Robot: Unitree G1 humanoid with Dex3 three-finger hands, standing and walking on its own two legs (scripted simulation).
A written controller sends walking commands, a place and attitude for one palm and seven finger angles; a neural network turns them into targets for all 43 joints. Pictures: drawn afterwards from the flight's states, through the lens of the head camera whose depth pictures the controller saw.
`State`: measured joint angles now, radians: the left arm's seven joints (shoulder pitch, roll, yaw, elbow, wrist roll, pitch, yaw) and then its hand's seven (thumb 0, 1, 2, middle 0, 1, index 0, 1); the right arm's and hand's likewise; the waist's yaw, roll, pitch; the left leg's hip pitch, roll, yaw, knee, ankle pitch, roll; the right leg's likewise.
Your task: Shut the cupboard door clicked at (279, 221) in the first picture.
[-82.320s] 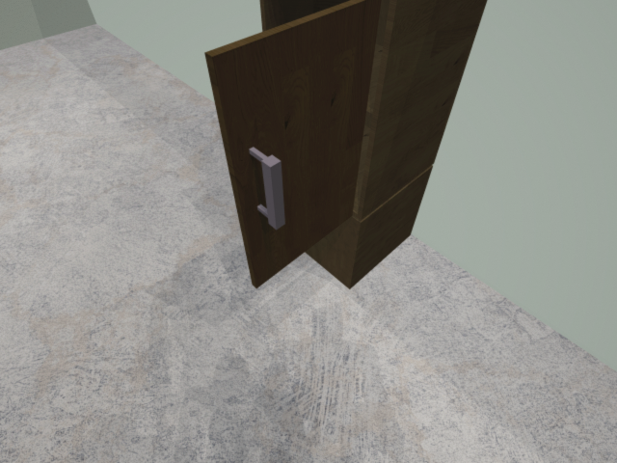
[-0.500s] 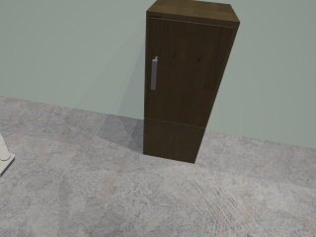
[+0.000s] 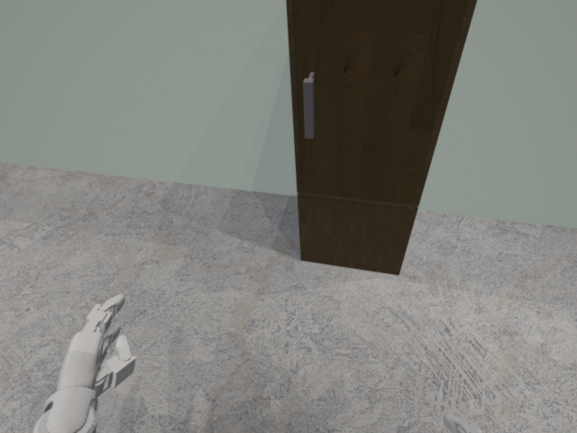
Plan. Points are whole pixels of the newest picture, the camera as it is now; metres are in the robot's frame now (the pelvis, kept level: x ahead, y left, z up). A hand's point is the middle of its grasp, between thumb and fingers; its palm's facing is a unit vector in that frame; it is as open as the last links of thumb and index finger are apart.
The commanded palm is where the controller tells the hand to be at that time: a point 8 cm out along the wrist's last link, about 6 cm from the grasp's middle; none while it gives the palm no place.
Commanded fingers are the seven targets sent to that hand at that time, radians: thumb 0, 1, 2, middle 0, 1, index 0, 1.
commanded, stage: let the arm hang, fingers relaxed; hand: left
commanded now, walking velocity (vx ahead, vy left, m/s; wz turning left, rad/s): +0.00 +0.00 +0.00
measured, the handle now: (310, 105) +0.90 -0.01 +0.02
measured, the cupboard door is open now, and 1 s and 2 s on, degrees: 0 0 0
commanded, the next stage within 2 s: look to check the result in 0.96 s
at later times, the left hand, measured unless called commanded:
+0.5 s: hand out of the picture -0.03 +0.19 -0.14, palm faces +0.00 -0.98 -0.22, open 7.3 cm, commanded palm none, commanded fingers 0.00 0.90 0.90 -0.20 -0.30 -0.20 -0.30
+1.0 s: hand out of the picture -0.01 +0.17 -0.15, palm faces +0.00 -0.99 -0.16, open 7.4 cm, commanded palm none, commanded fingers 0.00 0.90 0.90 -0.20 -0.30 -0.20 -0.30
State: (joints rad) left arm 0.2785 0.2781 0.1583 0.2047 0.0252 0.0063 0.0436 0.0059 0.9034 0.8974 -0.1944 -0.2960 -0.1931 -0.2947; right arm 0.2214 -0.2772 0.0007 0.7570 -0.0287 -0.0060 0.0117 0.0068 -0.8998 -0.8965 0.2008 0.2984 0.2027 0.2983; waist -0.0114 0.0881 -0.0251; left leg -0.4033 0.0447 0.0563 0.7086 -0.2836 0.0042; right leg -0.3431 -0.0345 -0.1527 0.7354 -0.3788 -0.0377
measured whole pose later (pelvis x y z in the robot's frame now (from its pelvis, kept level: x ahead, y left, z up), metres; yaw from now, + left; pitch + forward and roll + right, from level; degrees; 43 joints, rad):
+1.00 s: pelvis +0.01 +0.02 +0.03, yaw -3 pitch -2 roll +0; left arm 0.34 0.09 0.01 1.15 0.02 0.00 0.04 0.01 0.91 0.90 -0.20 -0.30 -0.20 -0.29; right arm 0.35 -0.10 0.00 1.14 -0.02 0.00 -0.03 0.00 -0.91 -0.90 0.20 0.30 0.20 0.30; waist -0.01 0.01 0.01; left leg -0.21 0.02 0.13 0.40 -0.16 0.03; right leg -0.18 -0.03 -0.09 0.43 -0.21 -0.01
